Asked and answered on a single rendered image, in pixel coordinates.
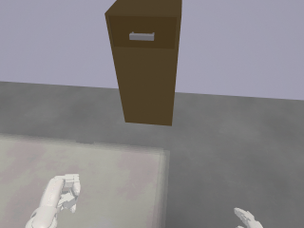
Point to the cabinet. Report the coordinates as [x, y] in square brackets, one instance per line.
[146, 76]

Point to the handle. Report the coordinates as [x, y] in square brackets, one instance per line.
[142, 36]

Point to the left robot forearm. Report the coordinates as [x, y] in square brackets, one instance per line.
[43, 217]

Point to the left robot hand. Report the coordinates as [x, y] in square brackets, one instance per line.
[54, 195]

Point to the right robot hand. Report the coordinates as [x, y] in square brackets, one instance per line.
[247, 218]

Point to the drawer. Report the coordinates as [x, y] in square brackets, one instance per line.
[164, 29]

